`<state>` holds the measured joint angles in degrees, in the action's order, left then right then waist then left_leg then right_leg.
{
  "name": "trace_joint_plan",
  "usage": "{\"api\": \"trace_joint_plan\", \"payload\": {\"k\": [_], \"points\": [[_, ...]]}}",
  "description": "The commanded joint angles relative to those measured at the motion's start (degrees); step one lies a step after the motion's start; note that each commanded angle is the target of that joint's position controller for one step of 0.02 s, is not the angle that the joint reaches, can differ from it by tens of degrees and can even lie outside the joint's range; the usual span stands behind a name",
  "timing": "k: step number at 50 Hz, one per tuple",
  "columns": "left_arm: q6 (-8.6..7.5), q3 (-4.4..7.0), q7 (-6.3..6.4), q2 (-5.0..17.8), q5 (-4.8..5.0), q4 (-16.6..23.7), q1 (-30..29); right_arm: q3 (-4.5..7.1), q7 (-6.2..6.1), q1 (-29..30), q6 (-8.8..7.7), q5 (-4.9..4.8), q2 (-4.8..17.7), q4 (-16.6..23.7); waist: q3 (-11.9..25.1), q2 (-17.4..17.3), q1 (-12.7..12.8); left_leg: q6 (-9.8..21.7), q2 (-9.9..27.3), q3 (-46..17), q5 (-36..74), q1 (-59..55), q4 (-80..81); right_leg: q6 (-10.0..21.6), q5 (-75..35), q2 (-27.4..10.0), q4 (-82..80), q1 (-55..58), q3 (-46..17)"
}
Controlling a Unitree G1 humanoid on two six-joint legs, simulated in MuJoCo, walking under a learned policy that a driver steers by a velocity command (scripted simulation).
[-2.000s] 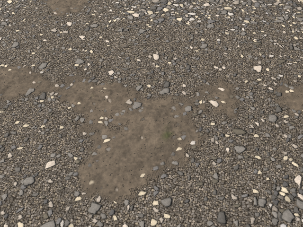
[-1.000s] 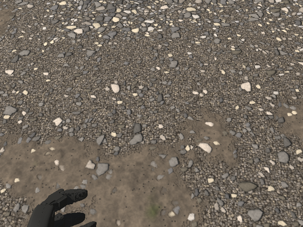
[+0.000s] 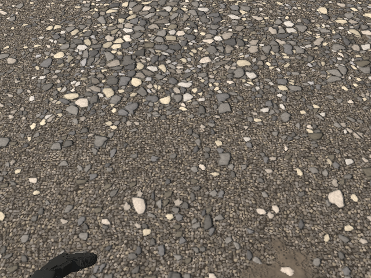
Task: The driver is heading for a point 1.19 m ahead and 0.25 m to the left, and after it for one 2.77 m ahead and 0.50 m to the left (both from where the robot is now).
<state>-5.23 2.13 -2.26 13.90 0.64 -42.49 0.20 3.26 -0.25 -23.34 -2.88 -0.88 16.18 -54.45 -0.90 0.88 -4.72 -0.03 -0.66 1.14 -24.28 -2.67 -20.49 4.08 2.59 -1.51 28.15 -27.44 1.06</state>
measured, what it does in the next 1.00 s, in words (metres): walks ahead, turning left: left foot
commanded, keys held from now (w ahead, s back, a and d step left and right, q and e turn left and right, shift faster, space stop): w+q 0.68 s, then w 0.32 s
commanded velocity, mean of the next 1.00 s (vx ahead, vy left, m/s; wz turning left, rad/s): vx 0.50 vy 0.00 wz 0.37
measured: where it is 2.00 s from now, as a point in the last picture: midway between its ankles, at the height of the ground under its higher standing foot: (112, 147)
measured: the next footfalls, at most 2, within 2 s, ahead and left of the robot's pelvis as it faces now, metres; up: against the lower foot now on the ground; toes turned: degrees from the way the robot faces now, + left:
left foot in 0.56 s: +0.42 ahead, +0.15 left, +0.00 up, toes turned +18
right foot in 1.06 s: +0.78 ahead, +0.06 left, +0.00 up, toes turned +24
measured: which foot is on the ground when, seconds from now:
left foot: down 0.00-0.02, up 0.04-0.54, down 0.56-1.00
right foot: down 0.00-0.58, up 0.60-1.00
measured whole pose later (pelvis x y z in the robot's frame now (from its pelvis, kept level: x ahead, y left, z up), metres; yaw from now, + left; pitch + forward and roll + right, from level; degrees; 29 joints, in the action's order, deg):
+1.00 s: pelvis +0.53 +0.09 +0.01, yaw +24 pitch +2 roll +1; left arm -5.7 2.3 -1.7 15.2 0.3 -44.4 2.5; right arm 3.8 -0.3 -19.6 -3.3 -0.8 15.4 -45.7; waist -1.1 2.6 -4.2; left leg 3.5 -5.3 -5.3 -18.7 0.5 -17.6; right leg -0.5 -3.2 -3.3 30.3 -33.5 -1.7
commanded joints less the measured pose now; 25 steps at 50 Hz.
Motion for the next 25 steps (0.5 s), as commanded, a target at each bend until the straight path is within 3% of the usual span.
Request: {"api": "trace_joint_plan", "payload": {"k": [1, 2, 3, 4, 5, 7, 8, 11, 14, 17, 22, 25], "points": [[-0.11, 5.83, 1.06, 18.15, -1.2, -2.83, 24.03, -1.02, 0.0, -3.4, -1.43, 0.87, 0.91, 5.17, 20.45, 11.57, 10.4, 1.45, -0.43, 0.54, 13.62, 34.41, -42.97, 13.2, 4.66, -19.07, -1.63, 50.44, -29.26], [0.11, 4.53, 0.95, 13.44, -0.61, -3.01, 24.96, -0.59, 0.32, -2.86, -2.64, -0.05, 3.19, 3.97, 23.4, 12.61, 11.59, 1.73, -1.57, -7.96, -9.05, 42.04, -51.65, 14.8, 11.38, -22.11, -8.81, 51.26, -41.47], [0.0, 3.56, 1.09, 10.71, -0.38, -2.56, 20.63, 0.8, 0.52, 2.02, -3.16, -1.76, 7.83, 5.27, 13.66, 8.25, 11.16, 2.57, 1.44, -9.09, -6.02, 46.51, -54.7, 11.69, 13.66, -20.46, -10.18, 43.2, -33.28], [-0.1, 2.96, 1.17, 8.92, -0.46, -1.89, 16.3, 0.92, 0.35, 5.3, -3.12, -1.99, 7.86, 5.99, 8.42, 5.04, 9.3, 2.89, 4.58, -7.56, -0.51, 45.44, -52.38, 9.44, 11.98, -18.17, -11.89, 34.62, -25.41], [-0.34, 2.38, 0.99, 6.88, -0.64, -1.87, 12.89, 1.1, 0.02, 6.98, -2.64, -1.35, 7.06, 6.22, 4.29, 3.31, 7.63, 2.6, 6.4, -6.81, 3.41, 43.41, -48.92, 8.06, 9.57, -15.76, -14.41, 27.29, -19.98], [-1.18, 2.03, 0.78, 5.24, -1.33, -2.31, 9.93, 1.38, -0.25, 4.62, -0.86, -0.96, 5.0, 5.31, 1.99, 5.57, 4.65, 2.19, 8.34, -7.3, 8.42, 37.31, -45.44, 6.35, 5.63, -12.86, -18.44, 19.42, -12.67], [-1.6, 2.18, 0.79, 5.44, -1.46, -2.83, 10.01, 1.27, -0.24, 3.93, -0.21, -0.96, 3.68, 5.06, 1.65, 5.13, 4.14, 1.9, 8.4, -7.27, 9.84, 36.55, -45.1, 6.59, 2.88, -12.55, -19.62, 17.9, -10.28], [-2.11, 2.74, 1.47, 7.09, -1.86, -4.56, 11.28, 1.61, -0.43, 6.7, 0.68, -0.79, 3.21, 6.47, -0.33, 3.04, 3.95, 1.06, 8.15, -8.94, 16.67, 41.09, -40.74, 6.72, -3.68, -12.47, -21.27, 18.28, -4.24], [-1.83, 2.79, 2.35, 7.72, -1.81, -5.68, 12.34, 1.71, 0.18, 10.12, 0.28, -0.43, 2.85, 7.73, -1.13, 2.51, 4.74, 0.71, 7.32, -8.42, 25.48, 42.72, -32.11, 5.56, -6.86, -11.45, -21.7, 20.58, 1.12], [-1.37, 2.89, 3.01, 8.79, -1.42, -6.52, 13.74, 1.08, 1.26, 15.82, 0.07, -0.14, 1.67, 9.8, -2.9, 1.59, 6.85, 1.0, 6.95, -4.51, 30.37, 41.65, -23.71, 4.52, -7.33, -11.32, -22.44, 22.26, 5.17], [0.76, 3.52, 3.34, 10.38, -0.42, -8.81, 18.67, 0.32, 3.09, 23.77, 0.16, -0.23, 0.75, 14.91, -5.41, 0.73, 9.54, 2.78, 6.1, -0.52, 24.42, 46.4, -16.83, 4.38, -14.88, -14.93, -18.14, 33.76, 7.96], [2.01, 4.11, 3.81, 12.45, 0.11, -8.27, 17.1, 1.13, 3.95, 22.25, 0.46, -0.34, 2.41, 16.72, -2.38, 3.31, 6.79, 5.41, 2.1, 4.37, 16.15, 38.9, -15.74, 2.86, -37.69, -15.39, -9.76, 36.11, 10.52]]}}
